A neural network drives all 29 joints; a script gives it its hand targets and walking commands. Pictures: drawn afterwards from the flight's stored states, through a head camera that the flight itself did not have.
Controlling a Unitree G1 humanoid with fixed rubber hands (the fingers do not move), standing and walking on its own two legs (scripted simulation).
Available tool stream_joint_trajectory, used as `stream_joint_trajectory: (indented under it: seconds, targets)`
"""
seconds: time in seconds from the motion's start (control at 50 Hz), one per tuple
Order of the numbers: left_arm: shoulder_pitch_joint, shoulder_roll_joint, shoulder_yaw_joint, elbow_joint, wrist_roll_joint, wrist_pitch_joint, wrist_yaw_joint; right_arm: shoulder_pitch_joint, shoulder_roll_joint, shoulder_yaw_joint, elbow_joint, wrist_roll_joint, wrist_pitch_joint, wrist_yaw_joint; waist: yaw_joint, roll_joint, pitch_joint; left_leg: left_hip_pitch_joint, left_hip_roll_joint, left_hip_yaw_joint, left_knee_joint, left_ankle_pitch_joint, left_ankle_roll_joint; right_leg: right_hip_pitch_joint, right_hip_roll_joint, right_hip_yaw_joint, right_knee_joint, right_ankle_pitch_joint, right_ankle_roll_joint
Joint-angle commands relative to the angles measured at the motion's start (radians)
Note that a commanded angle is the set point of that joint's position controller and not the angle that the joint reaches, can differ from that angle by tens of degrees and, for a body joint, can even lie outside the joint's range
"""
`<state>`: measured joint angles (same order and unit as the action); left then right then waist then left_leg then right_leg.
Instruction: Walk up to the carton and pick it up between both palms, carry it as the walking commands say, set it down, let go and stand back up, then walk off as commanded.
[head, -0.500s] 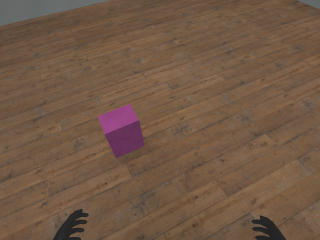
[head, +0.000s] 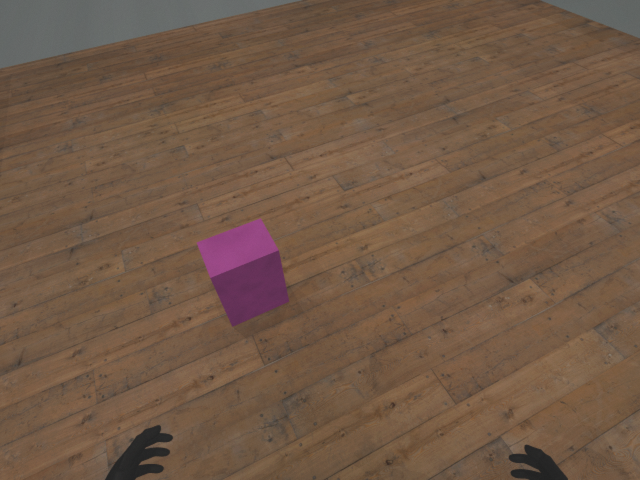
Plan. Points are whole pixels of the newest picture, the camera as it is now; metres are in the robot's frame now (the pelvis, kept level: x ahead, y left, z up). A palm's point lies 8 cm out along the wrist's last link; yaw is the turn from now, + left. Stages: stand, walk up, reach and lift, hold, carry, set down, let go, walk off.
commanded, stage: stand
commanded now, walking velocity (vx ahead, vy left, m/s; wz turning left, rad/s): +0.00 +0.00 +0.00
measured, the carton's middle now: (246, 274) +0.84 +0.33 -0.60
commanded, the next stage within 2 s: walk up in 1.10 s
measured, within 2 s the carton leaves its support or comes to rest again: neither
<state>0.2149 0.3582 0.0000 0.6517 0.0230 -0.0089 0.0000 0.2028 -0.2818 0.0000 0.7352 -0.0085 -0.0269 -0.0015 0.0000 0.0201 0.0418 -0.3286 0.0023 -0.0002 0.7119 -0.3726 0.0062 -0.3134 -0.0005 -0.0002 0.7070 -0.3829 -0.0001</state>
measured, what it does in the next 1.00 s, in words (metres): stands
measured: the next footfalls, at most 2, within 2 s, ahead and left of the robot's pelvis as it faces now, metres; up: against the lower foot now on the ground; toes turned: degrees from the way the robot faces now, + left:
left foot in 1.76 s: +0.14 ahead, +0.25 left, +0.00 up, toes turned +14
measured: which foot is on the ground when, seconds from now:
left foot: down 0.00-1.00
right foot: down 0.00-1.00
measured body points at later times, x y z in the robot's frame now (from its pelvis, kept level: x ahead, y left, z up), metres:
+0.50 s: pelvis +0.00 +0.00 +0.00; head +0.01 -0.01 +0.45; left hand +0.13 +0.29 -0.09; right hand +0.12 -0.26 -0.12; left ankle +0.00 +0.12 -0.72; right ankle +0.00 -0.12 -0.72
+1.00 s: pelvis -0.02 +0.00 +0.00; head -0.01 -0.01 +0.45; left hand +0.10 +0.29 -0.09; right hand +0.09 -0.27 -0.12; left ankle +0.00 +0.12 -0.72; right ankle +0.00 -0.12 -0.72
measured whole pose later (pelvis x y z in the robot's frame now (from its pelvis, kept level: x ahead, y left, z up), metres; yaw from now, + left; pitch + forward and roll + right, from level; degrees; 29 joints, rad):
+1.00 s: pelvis -0.02 +0.00 +0.00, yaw +0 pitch -2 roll +0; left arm 0.21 0.36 0.00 0.78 0.02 -0.01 0.00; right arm 0.20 -0.29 0.00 0.85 -0.01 -0.03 0.00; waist 0.00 0.02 0.04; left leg -0.32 0.00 0.00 0.68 -0.32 0.00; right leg -0.31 0.00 0.00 0.68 -0.34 0.00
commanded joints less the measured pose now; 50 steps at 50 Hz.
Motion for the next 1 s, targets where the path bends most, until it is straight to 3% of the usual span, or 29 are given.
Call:
stream_joint_trajectory:
  seconds: [0.0,0.04,0.06,0.1,0.12,0.14,0.24,0.32,0.36,0.4,0.46,0.5,0.52,0.56,0.58,0.6,0.62,0.68,0.7,0.72,0.74,0.78,0.82,0.84,0.9,0.92,0.94,0.96,0.98]
  targets:
    - [-0.035,0.187,0.072,-0.003,-0.009,-0.051,0.008,-0.074,-0.254,-0.085,-0.036,-0.015,-0.033,-0.002,0.012,-0.006,-0.103,0.054,0.090,-0.114,-0.121,0.258,0.080,0.029,-0.077,0.089,-0.100,0.241,-0.072]
    - [-0.036,0.182,0.072,0.008,-0.011,-0.051,0.008,-0.075,-0.269,-0.087,-0.040,-0.020,-0.030,-0.006,0.005,-0.002,-0.122,0.074,0.085,-0.089,-0.110,0.277,0.077,0.025,-0.080,0.088,-0.099,0.260,-0.075]
    - [-0.062,0.176,0.072,0.003,-0.006,-0.048,0.009,-0.065,-0.261,-0.085,-0.038,-0.014,-0.033,-0.007,0.000,-0.036,-0.120,0.070,0.090,-0.101,-0.124,0.272,0.072,0.027,-0.076,0.089,-0.099,0.263,-0.076]
    - [-0.054,0.183,0.074,0.007,-0.016,-0.044,0.008,-0.087,-0.270,-0.081,-0.027,-0.019,-0.031,-0.004,0.016,-0.003,-0.115,0.065,0.101,-0.122,-0.142,0.280,0.079,0.029,-0.069,0.074,-0.093,0.249,-0.070]
    - [-0.030,0.187,0.074,0.018,-0.012,-0.047,0.010,-0.070,-0.263,-0.082,-0.023,-0.012,-0.033,-0.004,0.008,0.022,-0.108,0.060,0.092,-0.107,-0.131,0.274,0.079,0.039,-0.077,0.086,-0.104,0.254,-0.075]
    - [-0.046,0.183,0.066,0.016,-0.010,-0.051,0.010,-0.076,-0.250,-0.079,-0.025,-0.009,-0.036,-0.004,0.001,-0.025,-0.099,0.057,0.090,-0.098,-0.118,0.270,0.075,0.038,-0.090,0.100,-0.120,0.265,-0.081]
    - [-0.031,0.204,0.078,0.040,-0.014,-0.049,0.013,-0.069,-0.265,-0.080,-0.008,-0.007,-0.035,-0.005,0.003,0.013,-0.135,0.093,0.097,-0.102,-0.127,0.327,0.077,0.044,-0.081,0.091,-0.100,0.297,-0.074]
    - [-0.049,0.202,0.069,0.045,-0.008,-0.052,0.012,-0.073,-0.246,-0.074,-0.006,-0.005,-0.029,-0.008,-0.009,-0.014,-0.125,0.084,0.092,-0.087,-0.113,0.339,0.070,0.057,-0.094,0.095,-0.107,0.345,-0.076]
    - [-0.056,0.200,0.070,0.046,-0.008,-0.055,0.014,-0.071,-0.255,-0.077,0.001,-0.006,-0.030,-0.009,0.004,-0.013,-0.140,0.078,0.094,-0.106,-0.112,0.358,0.076,0.077,-0.098,0.096,-0.101,0.356,-0.073]
    - [-0.046,0.202,0.069,0.059,-0.006,-0.051,0.016,-0.064,-0.246,-0.073,0.004,-0.002,-0.031,-0.005,-0.001,-0.037,-0.121,0.073,0.089,-0.096,-0.107,0.351,0.073,0.068,-0.097,0.089,-0.107,0.351,-0.075]
    - [-0.038,0.193,0.067,0.057,-0.012,-0.047,0.016,-0.062,-0.261,-0.074,0.019,-0.004,-0.030,-0.006,0.008,0.000,-0.121,0.074,0.096,-0.103,-0.126,0.329,0.076,0.058,-0.086,0.089,-0.107,0.327,-0.075]
    - [-0.041,0.195,0.065,0.061,-0.012,-0.052,0.013,-0.060,-0.261,-0.076,0.020,-0.005,-0.022,-0.011,-0.003,-0.037,-0.122,0.090,0.093,-0.095,-0.123,0.312,0.077,0.050,-0.085,0.093,-0.120,0.311,-0.067]
    - [-0.063,0.190,0.066,0.059,-0.013,-0.049,0.014,-0.084,-0.258,-0.073,0.009,-0.005,-0.022,-0.010,-0.006,-0.015,-0.083,0.060,0.092,-0.097,-0.131,0.294,0.075,0.030,-0.087,0.093,-0.129,0.297,-0.069]
    - [-0.053,0.190,0.062,0.070,-0.009,-0.050,0.013,-0.069,-0.264,-0.072,0.030,-0.003,-0.027,-0.006,0.003,-0.026,-0.116,0.076,0.097,-0.103,-0.136,0.258,0.070,0.050,-0.096,0.111,-0.148,0.276,-0.073]
    - [-0.054,0.204,0.064,0.067,-0.015,-0.049,0.013,-0.069,-0.270,-0.077,0.026,-0.009,-0.024,-0.006,-0.011,-0.002,-0.106,0.074,0.092,-0.102,-0.142,0.248,0.074,0.040,-0.087,0.101,-0.141,0.261,-0.073]
    - [-0.054,0.202,0.065,0.078,-0.009,-0.050,0.014,-0.077,-0.257,-0.078,0.029,-0.007,-0.021,-0.008,-0.005,-0.030,-0.100,0.064,0.091,-0.108,-0.136,0.255,0.079,0.039,-0.089,0.110,-0.146,0.257,-0.070]
    - [-0.051,0.200,0.062,0.077,-0.006,-0.050,0.013,-0.075,-0.259,-0.076,0.033,-0.008,-0.022,-0.004,-0.012,-0.016,-0.098,0.069,0.090,-0.097,-0.142,0.238,0.074,0.034,-0.083,0.097,-0.138,0.259,-0.072]
    - [-0.059,0.196,0.064,0.082,-0.013,-0.045,0.011,-0.079,-0.279,-0.081,0.044,-0.007,-0.027,-0.006,0.002,0.013,-0.088,0.046,0.104,-0.134,-0.170,0.224,0.079,0.044,-0.078,0.098,-0.136,0.241,-0.068]
    - [-0.069,0.198,0.064,0.086,-0.012,-0.043,0.011,-0.090,-0.260,-0.076,0.045,-0.009,-0.025,-0.007,-0.004,-0.022,-0.093,0.049,0.109,-0.125,-0.179,0.200,0.079,0.045,-0.077,0.093,-0.143,0.225,-0.064]
    - [-0.073,0.196,0.066,0.087,-0.017,-0.044,0.011,-0.082,-0.256,-0.073,0.042,-0.008,-0.025,-0.002,0.001,-0.006,-0.069,0.040,0.106,-0.133,-0.190,0.194,0.077,0.036,-0.078,0.097,-0.145,0.193,-0.068]
    - [-0.050,0.174,0.058,0.089,-0.017,-0.047,0.009,-0.091,-0.268,-0.077,0.047,-0.007,-0.028,-0.003,0.010,0.022,-0.078,0.029,0.102,-0.125,-0.185,0.183,0.076,0.062,-0.083,0.104,-0.153,0.211,-0.072]
    - [-0.047,0.198,0.062,0.105,-0.012,-0.051,0.008,-0.074,-0.274,-0.081,0.071,-0.012,-0.023,-0.003,0.004,-0.019,-0.092,0.049,0.100,-0.124,-0.178,0.189,0.075,0.061,-0.098,0.122,-0.170,0.225,-0.071]
    - [-0.060,0.196,0.060,0.111,-0.008,-0.044,0.011,-0.074,-0.262,-0.075,0.067,-0.007,-0.024,-0.002,-0.012,-0.019,-0.051,0.046,0.095,-0.118,-0.179,0.201,0.069,0.019,-0.094,0.127,-0.186,0.212,-0.073]
    - [-0.058,0.195,0.063,0.104,-0.012,-0.046,0.007,-0.072,-0.251,-0.072,0.068,-0.009,-0.024,-0.006,-0.004,-0.022,-0.072,0.064,0.099,-0.129,-0.202,0.180,0.069,0.033,-0.085,0.105,-0.176,0.194,-0.070]
    - [-0.050,0.193,0.059,0.126,-0.018,-0.044,0.008,-0.093,-0.261,-0.067,0.082,-0.009,-0.027,-0.003,0.009,0.012,-0.090,0.048,0.109,-0.141,-0.220,0.170,0.072,0.058,-0.075,0.096,-0.173,0.187,-0.060]
    - [-0.040,0.190,0.062,0.126,-0.012,-0.045,0.007,-0.082,-0.263,-0.072,0.082,-0.004,-0.027,-0.001,0.006,0.003,-0.079,0.043,0.103,-0.134,-0.217,0.166,0.065,0.059,-0.076,0.100,-0.185,0.170,-0.066]
    - [-0.050,0.201,0.059,0.133,-0.013,-0.043,0.008,-0.095,-0.253,-0.068,0.090,-0.007,-0.024,-0.004,-0.002,0.029,-0.051,0.031,0.097,-0.128,-0.223,0.150,0.063,0.042,-0.079,0.106,-0.190,0.170,-0.063]
    - [-0.058,0.208,0.066,0.130,-0.013,-0.050,0.004,-0.087,-0.251,-0.069,0.095,-0.010,-0.024,-0.002,0.008,-0.016,-0.066,0.038,0.106,-0.128,-0.230,0.152,0.062,0.056,-0.089,0.108,-0.193,0.165,-0.059]
    - [-0.048,0.204,0.061,0.141,-0.017,-0.048,0.004,-0.083,-0.265,-0.071,0.095,-0.005,-0.025,-0.001,0.000,0.003,-0.083,0.068,0.094,-0.120,-0.222,0.163,0.057,0.051,-0.094,0.121,-0.200,0.190,-0.063]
